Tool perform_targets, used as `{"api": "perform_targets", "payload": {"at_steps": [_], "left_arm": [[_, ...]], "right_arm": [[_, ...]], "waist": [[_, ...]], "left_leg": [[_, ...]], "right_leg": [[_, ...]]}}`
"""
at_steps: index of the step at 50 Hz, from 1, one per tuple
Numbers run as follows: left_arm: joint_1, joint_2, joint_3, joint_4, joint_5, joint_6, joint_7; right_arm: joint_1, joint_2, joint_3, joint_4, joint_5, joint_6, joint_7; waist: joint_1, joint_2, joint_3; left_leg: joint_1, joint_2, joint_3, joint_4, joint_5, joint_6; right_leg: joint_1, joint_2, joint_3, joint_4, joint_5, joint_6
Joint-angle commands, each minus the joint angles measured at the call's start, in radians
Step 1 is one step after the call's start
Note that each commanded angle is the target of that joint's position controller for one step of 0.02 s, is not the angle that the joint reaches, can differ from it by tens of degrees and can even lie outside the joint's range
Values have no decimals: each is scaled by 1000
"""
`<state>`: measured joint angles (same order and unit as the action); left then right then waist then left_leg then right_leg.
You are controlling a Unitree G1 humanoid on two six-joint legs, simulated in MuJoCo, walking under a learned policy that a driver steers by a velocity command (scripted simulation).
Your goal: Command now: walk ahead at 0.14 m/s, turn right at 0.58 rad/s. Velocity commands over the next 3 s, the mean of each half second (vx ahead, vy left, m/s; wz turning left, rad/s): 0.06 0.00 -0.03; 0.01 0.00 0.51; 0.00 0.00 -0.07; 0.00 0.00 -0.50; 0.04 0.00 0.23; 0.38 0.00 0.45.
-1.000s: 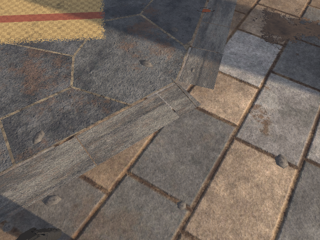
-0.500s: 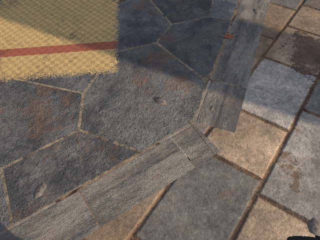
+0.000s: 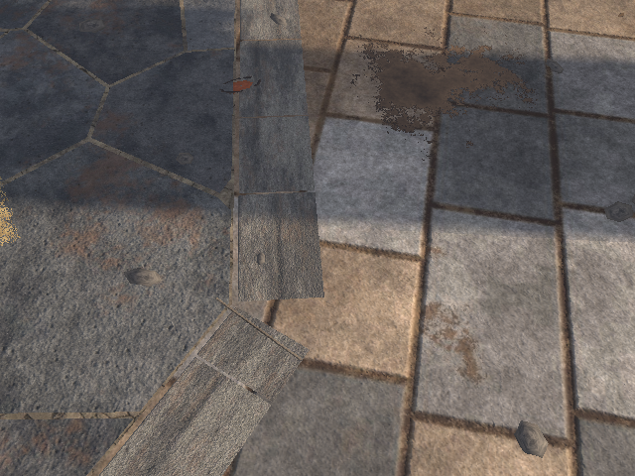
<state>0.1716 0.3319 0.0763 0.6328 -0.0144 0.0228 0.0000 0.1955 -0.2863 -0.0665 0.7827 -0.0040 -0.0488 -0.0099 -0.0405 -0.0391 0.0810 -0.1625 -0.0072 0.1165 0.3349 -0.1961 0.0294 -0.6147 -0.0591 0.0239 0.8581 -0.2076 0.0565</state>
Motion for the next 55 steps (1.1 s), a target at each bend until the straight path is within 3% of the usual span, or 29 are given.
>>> {"api": "perform_targets", "payload": {"at_steps": [1,5,6,7,8,9,10,11,12,14,15,18,22,24,26,27,28,29,30,31,33,34,36,40,44,50,53,54,55], "left_arm": [[19,35,6,-74,2,-6,-22],[-19,56,17,-112,9,-2,-33],[13,66,24,-104,11,-5,-30],[56,107,38,-93,17,-8,-17],[122,190,49,-103,36,-8,4],[66,133,12,-122,54,-12,8],[65,26,-16,-102,45,-18,-2],[28,23,-22,-79,41,-27,-9],[-18,43,-15,-65,39,-29,-11],[-91,63,-10,-48,46,-32,-5],[-113,71,-4,-43,50,-31,0],[-113,90,10,-18,40,-22,20],[-116,80,17,16,33,-9,38],[-132,83,21,29,25,-4,41],[-164,88,26,40,4,4,45],[-151,74,27,55,-10,8,46],[-92,36,23,70,0,12,44],[-159,9,13,17,29,9,48],[-238,29,20,0,28,4,54],[-214,51,30,14,13,4,53],[-162,76,46,59,20,6,61],[-153,73,48,67,23,4,62],[-137,54,45,73,14,-4,58],[-162,38,37,71,7,-14,55],[-167,47,35,76,4,-25,45],[-110,68,34,97,-2,-51,21],[-39,63,32,125,3,-63,5],[-33,97,36,124,17,-63,6],[-60,149,35,106,37,-58,10]], "right_arm": [[-84,-170,-39,-66,13,-5,-7],[-54,-205,-46,-33,42,7,2],[-58,-199,-43,-27,49,9,2],[-1,-166,-30,-6,39,5,6],[12,-102,0,-29,-10,-3,13],[83,-45,32,-21,-21,3,26],[43,-126,8,11,5,23,30],[9,-130,4,0,27,34,30],[4,-117,6,15,27,45,17],[42,-126,1,41,15,71,-1],[64,-125,-1,48,15,77,-6],[42,-130,-8,32,20,87,-17],[3,-107,-10,-1,19,96,-14],[16,-102,-12,-7,18,97,-5],[76,-95,-16,7,15,95,9],[105,-109,-23,15,6,93,14],[109,-187,-42,3,0,88,7],[89,-300,-63,-28,-5,82,-3],[111,-281,-57,-37,-46,59,3],[65,-252,-50,-43,-42,39,4],[-26,-194,-39,-62,9,32,-7],[-29,-170,-29,-65,18,34,-15],[3,-162,-26,-67,14,40,-23],[38,-185,-37,-69,18,53,-33],[12,-209,-47,-85,16,66,-32],[-52,-204,-46,-110,16,82,-22],[-83,-176,-30,-113,28,93,-30],[-46,-148,-21,-108,19,90,-32],[20,-93,-2,-100,-10,82,-29]], "waist": [[28,132,-138],[34,124,-133],[59,111,-146],[70,48,-187],[79,-133,-298],[43,-231,-422],[85,-80,-412],[66,-81,-309],[51,-53,-261],[13,-81,-197],[3,-91,-187],[30,-99,-167],[45,-94,-144],[34,-96,-149],[-9,-90,-158],[-21,-54,-143],[9,146,-115],[11,375,-54],[-43,284,-100],[-8,218,-99],[32,152,-95],[38,154,-111],[35,146,-149],[11,158,-147],[2,186,-123],[11,203,-160],[57,184,-169],[43,119,-178],[-14,-107,-191]], "left_leg": [[40,261,-65,-56,542,163],[90,283,-82,67,526,138],[73,259,-62,145,521,110],[13,201,-32,265,460,60],[-173,128,22,498,99,-12],[-311,56,-86,672,-520,-70],[-284,95,-171,703,-511,-91],[-315,102,-171,686,-492,-93],[-323,112,-170,635,-450,-99],[-197,96,-157,589,-327,-130],[-166,82,-139,571,-289,-137],[-190,74,-111,569,-250,-127],[-214,86,-98,535,-248,-93],[-183,79,-78,470,-227,-73],[-90,53,-40,304,-113,-37],[-44,38,-58,183,-21,-1],[13,160,-279,28,177,66],[47,376,-619,-36,414,242],[12,401,-664,-62,376,325],[19,349,-569,-50,320,284],[53,266,-465,-20,277,187],[56,244,-441,-13,331,177],[102,223,-421,0,403,182],[171,209,-451,10,361,186],[100,192,-503,12,263,194],[70,181,-585,75,397,192],[25,127,-574,137,345,128],[-40,79,-534,189,185,79],[-135,-48,-394,346,-173,19]], "right_leg": [[140,-7,-17,-114,103,-23],[207,33,-35,-277,26,-79],[292,58,-50,-374,96,-103],[449,53,-14,-455,296,-137],[695,-181,239,-411,794,-221],[782,-388,443,-399,899,-425],[690,-325,355,-433,743,-405],[634,-259,264,-446,640,-350],[585,-220,219,-473,515,-304],[407,-185,130,-521,440,-278],[376,-175,99,-530,406,-278],[384,-204,85,-546,284,-298],[408,-245,82,-554,188,-303],[421,-252,64,-530,211,-289],[406,-235,16,-462,224,-242],[376,-196,-26,-388,147,-185],[259,-99,-134,-174,-27,-81],[-6,81,-152,32,-406,10],[-23,92,2,227,-481,0],[-34,66,44,284,-398,-16],[-54,41,57,264,-251,-14],[-29,46,56,277,-206,-3],[-10,64,53,269,-154,14],[-15,71,65,88,-123,38],[76,83,73,-59,-128,49],[229,97,68,-221,-146,28],[401,85,38,-499,90,-13],[497,-8,117,-534,212,-49],[568,-185,310,-544,463,-136]]}}
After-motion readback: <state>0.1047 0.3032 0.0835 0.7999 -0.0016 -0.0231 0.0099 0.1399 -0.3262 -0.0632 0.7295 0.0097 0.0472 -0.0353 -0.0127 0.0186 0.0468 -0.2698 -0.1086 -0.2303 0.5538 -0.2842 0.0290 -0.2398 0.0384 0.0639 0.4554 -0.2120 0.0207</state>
